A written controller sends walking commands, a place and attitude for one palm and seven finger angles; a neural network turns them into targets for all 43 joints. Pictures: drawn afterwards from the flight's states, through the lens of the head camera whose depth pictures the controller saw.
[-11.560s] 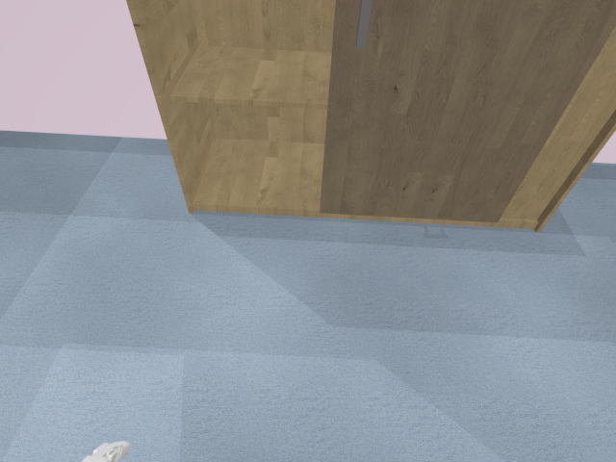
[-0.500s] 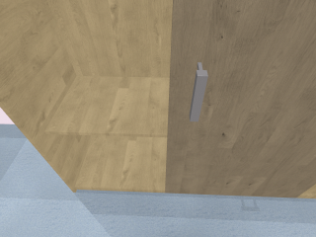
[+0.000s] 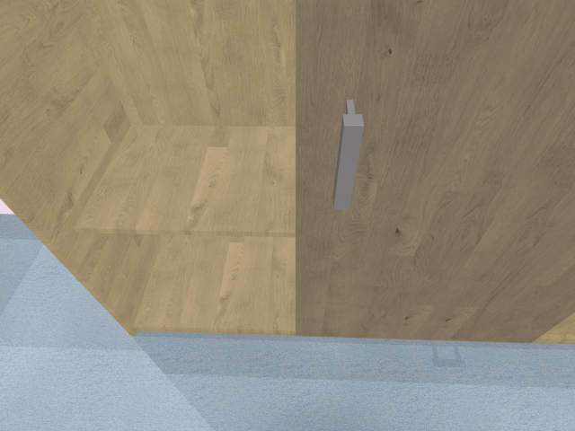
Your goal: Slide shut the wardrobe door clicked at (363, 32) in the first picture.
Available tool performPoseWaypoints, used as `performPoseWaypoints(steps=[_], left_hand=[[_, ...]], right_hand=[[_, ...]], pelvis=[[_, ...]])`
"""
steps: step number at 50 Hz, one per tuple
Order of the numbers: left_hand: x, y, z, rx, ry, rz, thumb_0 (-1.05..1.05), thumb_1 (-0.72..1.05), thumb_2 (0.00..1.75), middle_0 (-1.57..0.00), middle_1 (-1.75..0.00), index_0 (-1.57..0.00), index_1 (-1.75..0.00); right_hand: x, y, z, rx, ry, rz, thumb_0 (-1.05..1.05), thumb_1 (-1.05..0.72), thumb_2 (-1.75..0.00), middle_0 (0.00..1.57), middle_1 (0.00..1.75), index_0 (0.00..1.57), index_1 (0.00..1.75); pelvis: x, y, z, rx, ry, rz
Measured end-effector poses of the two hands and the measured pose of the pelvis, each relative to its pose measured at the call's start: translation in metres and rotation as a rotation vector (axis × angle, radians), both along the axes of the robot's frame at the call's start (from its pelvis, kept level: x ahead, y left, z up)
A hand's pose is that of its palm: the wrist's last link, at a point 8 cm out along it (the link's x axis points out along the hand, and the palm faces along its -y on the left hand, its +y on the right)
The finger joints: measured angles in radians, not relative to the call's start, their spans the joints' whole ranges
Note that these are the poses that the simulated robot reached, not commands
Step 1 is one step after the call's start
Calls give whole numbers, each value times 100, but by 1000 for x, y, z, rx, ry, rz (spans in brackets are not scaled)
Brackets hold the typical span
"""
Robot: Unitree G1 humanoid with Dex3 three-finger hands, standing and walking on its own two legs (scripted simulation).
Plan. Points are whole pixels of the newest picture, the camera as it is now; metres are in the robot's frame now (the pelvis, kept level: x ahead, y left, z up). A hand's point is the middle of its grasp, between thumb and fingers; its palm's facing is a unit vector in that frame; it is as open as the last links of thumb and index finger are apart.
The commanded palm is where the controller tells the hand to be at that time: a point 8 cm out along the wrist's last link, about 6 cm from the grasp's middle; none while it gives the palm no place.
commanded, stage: look again from close up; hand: right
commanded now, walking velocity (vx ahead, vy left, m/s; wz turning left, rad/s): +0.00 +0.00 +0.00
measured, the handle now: (345, 156) +0.49 -0.06 +0.12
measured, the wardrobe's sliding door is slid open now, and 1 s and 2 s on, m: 0.58 0.58 0.58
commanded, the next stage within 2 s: raise the hand with hooked fingers in 0.10 s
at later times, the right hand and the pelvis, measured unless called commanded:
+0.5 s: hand (416, 338) +0.24 -0.15 +0.03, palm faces +0.07 +1.00 -0.06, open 7.8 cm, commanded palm +0.14 -0.22 -0.03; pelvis +0.00 +0.03 -0.03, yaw +0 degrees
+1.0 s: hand (431, 359) +0.22 -0.16 +0.03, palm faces -0.09 +0.99 -0.07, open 10.9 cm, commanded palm +0.17 -0.23 +0.04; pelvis +0.00 +0.07 -0.05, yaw -1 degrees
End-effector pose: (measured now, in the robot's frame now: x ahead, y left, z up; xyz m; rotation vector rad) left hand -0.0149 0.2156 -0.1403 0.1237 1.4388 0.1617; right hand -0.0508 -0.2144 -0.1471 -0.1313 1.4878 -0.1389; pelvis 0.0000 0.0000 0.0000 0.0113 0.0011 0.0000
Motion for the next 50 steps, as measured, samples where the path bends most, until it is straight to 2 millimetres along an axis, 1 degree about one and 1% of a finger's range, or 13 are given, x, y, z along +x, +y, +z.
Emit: performPoseWaypoints(steps=[11, 13, 17, 21, 24, 26, 28, 32, 34, 38, 43, 47, 50], left_hand=[[5, 3, -3, -7, 1, -1, 1, 92, 90, -20, -30, -20, -30], [16, 12, 1, 28, -98, -4, 2, 93, 90, -20, -30, -20, -30], [58, 37, 11, 85, -401, -4, 2, 93, 90, -20, -30, -20, -30], [113, 59, 25, 128, -660, -31, 2, 92, 90, -20, -30, -20, -30], [150, 73, 41, 144, -800, -42, 1, 91, 90, -20, -30, -20, -30], [172, 81, 52, 152, -869, -64, 1, 91, 90, -20, -30, -20, -30], [191, 88, 62, 163, -921, -95, 1, 91, 90, -20, -30, -20, -30], [222, 96, 73, 185, -969, -158, 1, 90, 90, -20, -30, -20, -30], [233, 96, 72, 191, -972, -197, 1, 90, 90, -20, -30, -20, -30], [245, 88, 54, 162, -947, -263, 1, 90, 90, -20, -30, -20, -30], [234, 69, 18, 71, -893, -261, 1, 90, 90, -20, -30, -20, -30], [205, 64, 6, 25, -829, -175, 1, 90, 90, -20, -30, -20, -30], [180, 69, 7, 29, -787, -101, 1, 90, 90, -20, -30, -20, -30]], right_hand=[[11, 14, -1, 11, -16, 1, 0, -90, -90, 20, 30, 20, 30], [47, 10, 14, -9, -165, -40, 1, -91, -90, 20, 31, 21, 30], [147, -23, 82, -190, -693, -60, 5, -94, -89, 21, 32, 21, 32], [233, -9, 165, -163, -1203, 26, 4, -88, -87, 20, 36, 20, 35], [262, 10, 187, -29, -1458, 104, 3, -80, -84, 21, 39, 21, 39], [263, 22, 178, 85, -1513, 150, 2, -75, -82, 21, 42, 21, 42], [252, 26, 153, 159, -1463, 176, 1, -70, -81, 21, 45, 22, 44], [203, 14, 109, 148, -1261, 80, 1, -59, -77, 23, 51, 23, 50], [178, 3, 108, 67, -1245, 24, 1, -54, -75, 23, 54, 23, 53], [158, -10, 146, -103, -1431, 15, 2, -45, -71, 24, 60, 24, 59], [195, 0, 179, -44, -1618, 192, 1, -33, -66, 24, 67, 24, 67], [237, 5, 173, 116, -1455, 297, 1, -23, -62, 25, 73, 25, 73], [251, -3, 178, 138, -1375, 251, 1, -16, -59, 26, 78, 26, 77]], pelvis=[[6, 4, -1, 0, 2, 2], [5, 6, -4, -4, 0, -6], [4, 13, -10, -26, 20, -18], [3, 18, -17, -10, 46, -26], [1, 28, -27, -12, 87, -8], [0, 37, -34, -14, 105, -3], [0, 44, -41, -15, 116, -4], [3, 57, -50, -10, 133, -12], [6, 62, -53, -1, 142, -25], [6, 68, -61, 27, 145, -59], [-3, 71, -67, 44, 148, -71], [-4, 72, -60, 26, 146, -50], [2, 69, -50, 8, 141, -26]])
